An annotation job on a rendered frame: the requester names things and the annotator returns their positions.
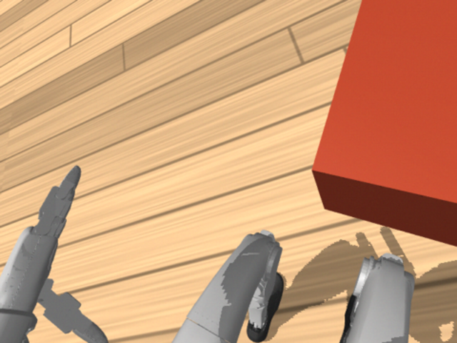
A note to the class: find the left robot hand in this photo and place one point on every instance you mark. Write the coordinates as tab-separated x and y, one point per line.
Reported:
24	282

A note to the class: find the right robot foot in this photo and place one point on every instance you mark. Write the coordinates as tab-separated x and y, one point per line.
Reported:
347	326

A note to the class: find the left robot arm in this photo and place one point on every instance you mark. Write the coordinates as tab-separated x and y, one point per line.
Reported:
15	325

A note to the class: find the left robot foot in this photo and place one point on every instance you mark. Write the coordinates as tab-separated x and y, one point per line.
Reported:
256	334

